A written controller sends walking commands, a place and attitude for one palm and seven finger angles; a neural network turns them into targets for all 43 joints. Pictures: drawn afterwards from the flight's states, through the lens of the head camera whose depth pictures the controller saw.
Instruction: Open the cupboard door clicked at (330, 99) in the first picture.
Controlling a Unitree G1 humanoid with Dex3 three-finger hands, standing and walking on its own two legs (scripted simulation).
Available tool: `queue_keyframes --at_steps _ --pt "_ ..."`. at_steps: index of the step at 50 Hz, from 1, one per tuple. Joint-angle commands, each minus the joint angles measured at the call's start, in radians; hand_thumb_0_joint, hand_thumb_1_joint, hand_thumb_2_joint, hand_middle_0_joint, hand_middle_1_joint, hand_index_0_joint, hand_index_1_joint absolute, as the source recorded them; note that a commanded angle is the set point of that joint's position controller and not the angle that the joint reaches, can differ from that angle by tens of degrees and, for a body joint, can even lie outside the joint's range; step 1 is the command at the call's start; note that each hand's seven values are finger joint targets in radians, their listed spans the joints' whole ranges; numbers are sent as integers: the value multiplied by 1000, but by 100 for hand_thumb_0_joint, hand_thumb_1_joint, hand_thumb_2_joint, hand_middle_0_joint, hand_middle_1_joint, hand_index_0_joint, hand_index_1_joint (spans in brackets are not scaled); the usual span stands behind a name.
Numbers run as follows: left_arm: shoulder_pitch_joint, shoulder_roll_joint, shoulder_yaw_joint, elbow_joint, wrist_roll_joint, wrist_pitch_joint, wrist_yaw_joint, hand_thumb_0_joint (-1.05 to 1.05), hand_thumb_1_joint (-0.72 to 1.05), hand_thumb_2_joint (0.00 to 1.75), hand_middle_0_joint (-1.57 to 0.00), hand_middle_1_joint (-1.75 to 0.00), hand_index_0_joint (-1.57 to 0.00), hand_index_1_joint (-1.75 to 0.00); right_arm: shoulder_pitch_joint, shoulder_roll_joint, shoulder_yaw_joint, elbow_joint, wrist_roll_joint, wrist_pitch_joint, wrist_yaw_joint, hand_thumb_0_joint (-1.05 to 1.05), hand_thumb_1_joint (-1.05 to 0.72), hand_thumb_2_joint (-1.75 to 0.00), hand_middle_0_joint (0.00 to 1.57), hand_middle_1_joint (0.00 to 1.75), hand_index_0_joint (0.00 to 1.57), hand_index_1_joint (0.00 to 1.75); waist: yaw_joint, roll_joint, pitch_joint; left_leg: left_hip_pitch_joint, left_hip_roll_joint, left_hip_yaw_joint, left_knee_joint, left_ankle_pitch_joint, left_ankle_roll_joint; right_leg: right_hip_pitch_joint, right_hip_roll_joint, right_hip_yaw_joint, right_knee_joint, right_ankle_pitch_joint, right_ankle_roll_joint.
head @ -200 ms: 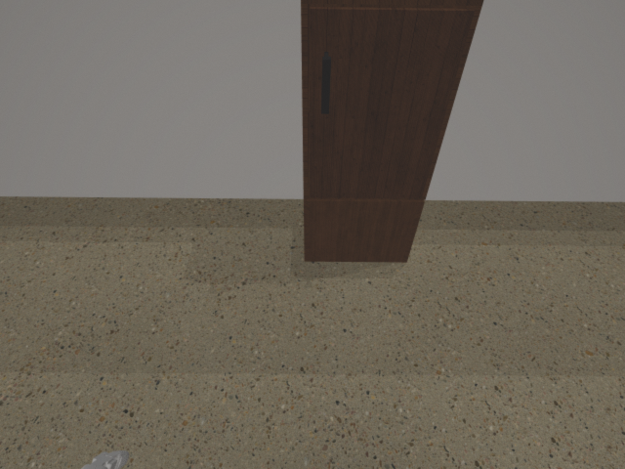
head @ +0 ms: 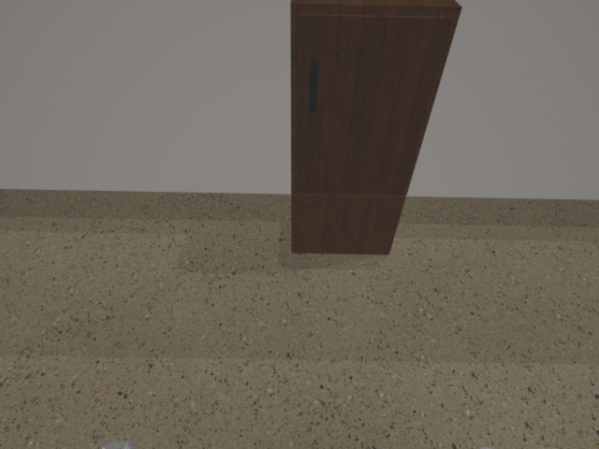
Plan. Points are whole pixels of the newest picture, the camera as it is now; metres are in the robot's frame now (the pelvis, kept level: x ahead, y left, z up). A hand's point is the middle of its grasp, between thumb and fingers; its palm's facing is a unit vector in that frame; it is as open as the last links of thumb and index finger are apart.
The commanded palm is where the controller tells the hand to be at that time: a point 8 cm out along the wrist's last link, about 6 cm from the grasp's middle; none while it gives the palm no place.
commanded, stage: stand and wait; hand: left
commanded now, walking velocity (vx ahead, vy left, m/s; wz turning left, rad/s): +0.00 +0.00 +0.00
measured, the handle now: (313, 84) +1.03 +0.03 +0.03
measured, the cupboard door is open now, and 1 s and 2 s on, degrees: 0 0 0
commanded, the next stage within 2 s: look at it before walking up in 0.62 s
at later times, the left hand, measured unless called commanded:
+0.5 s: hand out of the picture +0.04 +0.24 -0.15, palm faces -0.02 -0.94 -0.34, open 7.4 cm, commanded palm none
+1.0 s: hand out of the picture +0.06 +0.23 -0.15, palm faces -0.02 -0.94 -0.34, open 7.4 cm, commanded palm none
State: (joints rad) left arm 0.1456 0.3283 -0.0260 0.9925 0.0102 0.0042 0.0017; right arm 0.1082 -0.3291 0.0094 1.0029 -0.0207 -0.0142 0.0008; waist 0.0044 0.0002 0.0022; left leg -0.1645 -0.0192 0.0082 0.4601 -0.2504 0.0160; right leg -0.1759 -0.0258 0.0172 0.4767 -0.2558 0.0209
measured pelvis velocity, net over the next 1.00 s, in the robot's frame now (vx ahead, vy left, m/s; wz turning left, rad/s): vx -0.01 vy -0.02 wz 0.00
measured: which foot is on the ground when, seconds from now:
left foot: down 0.00-1.00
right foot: down 0.00-1.00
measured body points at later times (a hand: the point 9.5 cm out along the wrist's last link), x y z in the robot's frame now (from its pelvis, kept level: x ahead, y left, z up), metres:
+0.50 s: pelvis -0.02 -0.01 +0.00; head -0.02 -0.01 +0.45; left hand +0.05 +0.29 -0.13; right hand +0.05 -0.31 -0.13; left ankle +0.00 +0.11 -0.74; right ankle +0.00 -0.13 -0.74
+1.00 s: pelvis -0.01 -0.02 +0.01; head -0.02 -0.02 +0.46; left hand +0.06 +0.28 -0.13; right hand +0.06 -0.31 -0.13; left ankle +0.00 +0.11 -0.74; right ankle +0.00 -0.13 -0.74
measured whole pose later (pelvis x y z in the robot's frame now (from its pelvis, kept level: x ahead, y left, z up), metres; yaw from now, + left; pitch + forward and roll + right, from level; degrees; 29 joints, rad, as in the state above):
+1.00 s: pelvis -0.01 -0.02 +0.01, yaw +0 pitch -2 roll +0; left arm 0.15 0.33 -0.01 1.09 0.01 -0.01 0.00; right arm 0.13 -0.34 0.01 1.12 -0.01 -0.02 0.00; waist 0.00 0.00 0.02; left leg -0.14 0.01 0.00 0.38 -0.19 -0.01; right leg -0.16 0.00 0.01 0.39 -0.19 0.00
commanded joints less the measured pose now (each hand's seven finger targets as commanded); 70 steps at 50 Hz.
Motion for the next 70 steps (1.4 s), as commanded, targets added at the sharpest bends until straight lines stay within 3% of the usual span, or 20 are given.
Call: queue_keyframes --at_steps 1,32,47,54,63,68,70 --pt "-50 212 57 -53 3 -24 10 0 90 90 -20 -30 -20 -30 -50 -208 -54 -54 7 -20 -11 0 -90 -90 20 30 20 30 -6 -3 -22 -8 118 -105 -106 138 26 -10 -83 81 -97 115 -50" --pt "-27 211 58 31 3 -28 10 0 90 90 -20 -30 -20 -30 -6 -209 -48 49 11 -19 -9 0 -90 -90 20 30 20 30 -3 -13 12 -24 124 -124 -165 33 12 -21 -87 109 -172 -8 -50" --pt "-31 211 59 33 3 -35 11 0 90 90 -20 -30 -20 -30 -18 -205 -45 48 13 -22 -11 0 -90 -90 20 30 20 30 -3 -16 -27 23 132 -110 -145 158 8 18 -95 98 -163 146 -52" --pt "-36 212 58 34 3 -33 9 0 90 90 -20 -30 -20 -30 -26 -207 -44 50 11 -17 -11 0 -90 -90 20 30 20 30 -6 -12 4 18 127 -111 -158 108 5 -8 -89 111 -185 81 -52" --pt "-31 211 58 35 2 -33 9 0 90 90 -20 -30 -20 -30 -29 -211 -42 49 13 -22 -13 0 -90 -90 20 30 20 30 -2 -7 -29 37 135 -110 -157 160 7 25 -89 98 -170 151 -49" --pt "-36 214 59 34 3 -30 8 0 90 90 -20 -30 -20 -30 -31 -214 -44 51 12 -19 -14 0 -90 -90 20 30 20 30 -3 -1 -4 38 136 -102 -161 134 4 1 -84 108 -175 130 -50" --pt "-22 179 61 26 3 -17 8 0 90 90 -20 -30 -20 -30 -2 -177 -43 48 11 -16 -18 0 -90 -90 20 30 20 30 -5 5 -20 52 145 -75 -120 166 0 -14 -78 116 -136 203 -51"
